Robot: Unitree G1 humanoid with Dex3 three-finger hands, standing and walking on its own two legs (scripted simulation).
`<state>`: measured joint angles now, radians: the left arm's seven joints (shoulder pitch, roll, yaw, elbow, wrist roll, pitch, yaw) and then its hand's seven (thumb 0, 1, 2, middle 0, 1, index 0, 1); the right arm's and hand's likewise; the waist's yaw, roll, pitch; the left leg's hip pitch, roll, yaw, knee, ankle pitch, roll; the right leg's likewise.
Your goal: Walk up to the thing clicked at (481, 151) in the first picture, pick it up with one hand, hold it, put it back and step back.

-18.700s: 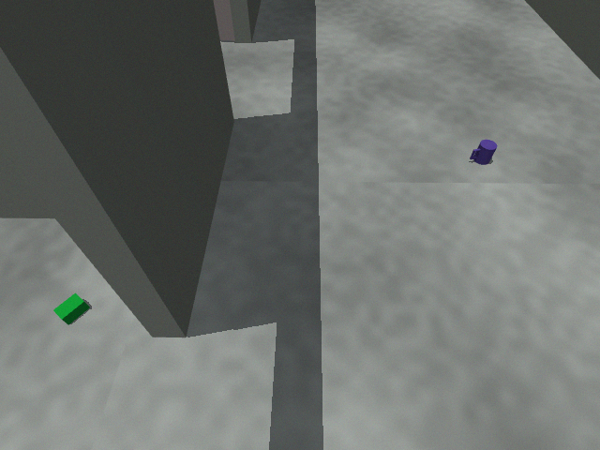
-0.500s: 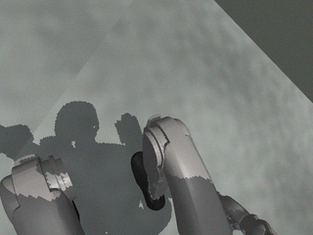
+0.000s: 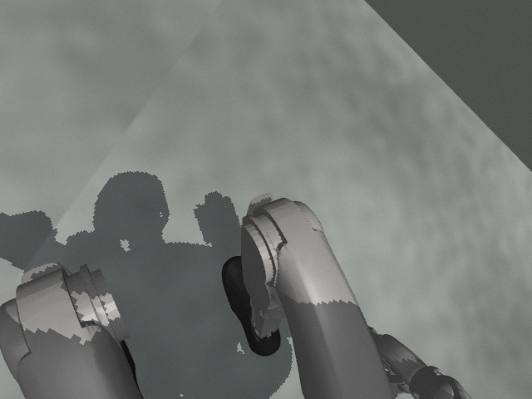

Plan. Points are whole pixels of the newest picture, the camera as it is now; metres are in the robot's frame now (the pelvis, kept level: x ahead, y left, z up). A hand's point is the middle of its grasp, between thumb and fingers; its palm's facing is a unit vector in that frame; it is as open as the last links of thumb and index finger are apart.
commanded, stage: close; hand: left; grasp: from above
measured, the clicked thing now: out of the picture +0.43 +0.35 -0.26
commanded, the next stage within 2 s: settle in 0.44 s
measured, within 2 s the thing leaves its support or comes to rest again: leaves its support in 0.98 s
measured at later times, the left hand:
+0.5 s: hand out of the picture +0.43 +0.34 -0.22, palm faces -0.45 -0.14 -0.88, open 10.7 cm
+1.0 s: hand out of the picture +0.43 +0.34 -0.21, palm faces -0.40 -0.12 -0.91, open 10.2 cm
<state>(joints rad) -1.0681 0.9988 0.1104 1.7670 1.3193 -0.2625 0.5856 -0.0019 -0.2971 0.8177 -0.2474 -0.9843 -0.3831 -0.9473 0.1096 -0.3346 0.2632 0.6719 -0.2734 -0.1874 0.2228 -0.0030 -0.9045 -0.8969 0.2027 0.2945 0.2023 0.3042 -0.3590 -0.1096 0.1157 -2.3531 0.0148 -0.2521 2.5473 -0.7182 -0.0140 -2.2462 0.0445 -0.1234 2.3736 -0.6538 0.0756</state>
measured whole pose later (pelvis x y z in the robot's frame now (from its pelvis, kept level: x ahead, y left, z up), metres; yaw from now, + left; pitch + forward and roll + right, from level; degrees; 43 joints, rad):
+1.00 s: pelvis +0.01 +0.00 +0.01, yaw +1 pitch +32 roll -13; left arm -0.91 0.86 0.15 1.46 1.29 -0.21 0.50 -0.02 -0.11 0.78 -0.45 -0.96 -0.58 -0.90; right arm 0.15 -0.31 0.17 0.70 -0.23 -0.16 0.23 0.00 -0.92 -0.90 0.20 0.29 0.20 0.30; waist -0.30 -0.07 0.03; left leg -2.37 0.00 -0.23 2.52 -0.72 -0.02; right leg -2.26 0.02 -0.11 2.36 -0.68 0.05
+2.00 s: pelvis +0.00 +0.00 +0.10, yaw +7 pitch +35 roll -8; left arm -0.74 0.69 0.04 1.03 1.10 -0.14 0.09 -0.02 -0.11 0.71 -0.56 -0.79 -0.68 -0.77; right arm 0.21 -0.26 0.02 0.66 -0.05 0.03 0.10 0.00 -0.93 -0.90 0.20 0.29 0.20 0.30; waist -0.17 0.04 -0.14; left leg -2.14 0.01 -0.11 2.18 -0.67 0.00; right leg -2.07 -0.01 -0.03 2.10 -0.65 0.06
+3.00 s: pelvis +0.04 +0.00 +0.39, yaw +11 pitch +14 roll -2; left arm -0.31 0.41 -0.16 0.81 1.00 0.01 0.15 -0.02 -0.09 0.69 -0.54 -0.80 -0.67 -0.77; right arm 0.26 -0.24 -0.03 0.75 0.03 -0.01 -0.05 0.00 -0.91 -0.90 0.20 0.29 0.20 0.30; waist -0.07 0.02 -0.10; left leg -0.88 0.05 -0.01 1.08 -0.45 -0.01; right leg -0.86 -0.01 0.00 1.04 -0.43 0.03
